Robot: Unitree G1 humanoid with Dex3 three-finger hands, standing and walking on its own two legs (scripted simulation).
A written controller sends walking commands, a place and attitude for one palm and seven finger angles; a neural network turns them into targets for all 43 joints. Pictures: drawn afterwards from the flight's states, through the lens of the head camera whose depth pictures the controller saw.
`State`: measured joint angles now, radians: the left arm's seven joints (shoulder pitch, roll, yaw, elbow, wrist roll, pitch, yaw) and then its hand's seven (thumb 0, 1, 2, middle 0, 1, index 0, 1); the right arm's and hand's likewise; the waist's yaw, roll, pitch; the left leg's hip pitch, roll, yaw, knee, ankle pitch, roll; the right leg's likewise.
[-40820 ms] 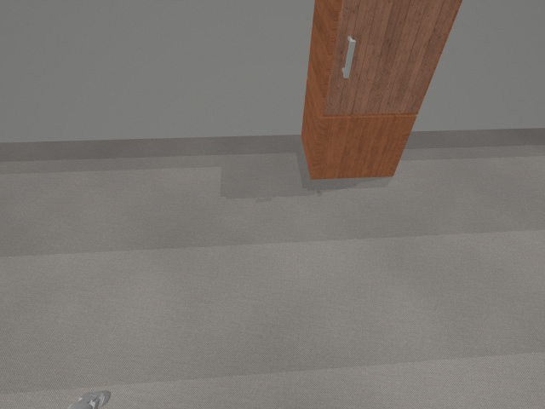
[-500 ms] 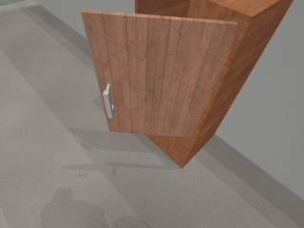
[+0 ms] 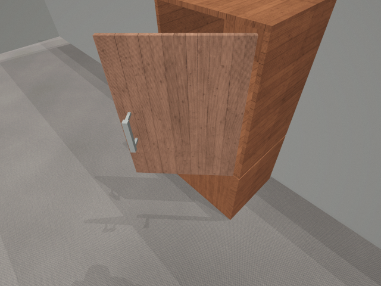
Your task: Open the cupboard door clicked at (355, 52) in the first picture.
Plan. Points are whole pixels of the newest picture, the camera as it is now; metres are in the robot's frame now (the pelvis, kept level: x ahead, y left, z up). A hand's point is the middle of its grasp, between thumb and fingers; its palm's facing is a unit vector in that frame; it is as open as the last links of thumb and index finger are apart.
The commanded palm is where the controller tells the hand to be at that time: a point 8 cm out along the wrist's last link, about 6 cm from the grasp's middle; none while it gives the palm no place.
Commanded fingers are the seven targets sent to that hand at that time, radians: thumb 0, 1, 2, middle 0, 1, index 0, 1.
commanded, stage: come to a stop and stand still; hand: left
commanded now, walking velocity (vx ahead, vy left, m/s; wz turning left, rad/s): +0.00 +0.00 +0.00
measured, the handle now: (131, 132) +0.62 +0.24 -0.07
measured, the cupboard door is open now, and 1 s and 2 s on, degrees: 42 42 42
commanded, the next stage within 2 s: look again from close up in 0.88 s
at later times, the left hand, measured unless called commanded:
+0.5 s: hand out of the picture +0.02 +0.18 -0.17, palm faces +0.03 -0.98 -0.19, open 7.3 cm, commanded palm none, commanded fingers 0.00 0.90 0.90 -0.20 -0.30 -0.20 -0.30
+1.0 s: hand out of the picture +0.06 +0.19 -0.17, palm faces +0.03 -0.98 -0.21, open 7.4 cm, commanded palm none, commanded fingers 0.00 0.90 0.90 -0.20 -0.30 -0.20 -0.30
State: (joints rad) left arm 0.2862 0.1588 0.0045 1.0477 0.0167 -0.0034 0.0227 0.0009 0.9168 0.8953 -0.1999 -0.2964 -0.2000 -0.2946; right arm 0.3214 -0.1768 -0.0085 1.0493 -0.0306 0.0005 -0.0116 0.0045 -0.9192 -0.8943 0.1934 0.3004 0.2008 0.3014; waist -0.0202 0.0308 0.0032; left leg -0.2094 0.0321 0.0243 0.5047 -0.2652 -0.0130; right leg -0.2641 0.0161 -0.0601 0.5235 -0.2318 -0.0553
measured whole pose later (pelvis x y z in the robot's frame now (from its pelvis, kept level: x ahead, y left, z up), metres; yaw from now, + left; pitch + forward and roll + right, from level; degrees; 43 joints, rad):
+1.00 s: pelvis +0.04 +0.01 +0.01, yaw +0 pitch -1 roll +1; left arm 0.25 0.17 0.01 1.11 0.01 -0.02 0.02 0.00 0.91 0.90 -0.20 -0.30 -0.20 -0.29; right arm 0.26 -0.15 0.00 1.13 -0.02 -0.03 -0.04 0.00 -0.91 -0.89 0.19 0.30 0.20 0.30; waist 0.00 0.00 0.04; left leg -0.12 0.02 0.03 0.41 -0.28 -0.02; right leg -0.19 0.00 -0.05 0.46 -0.26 -0.04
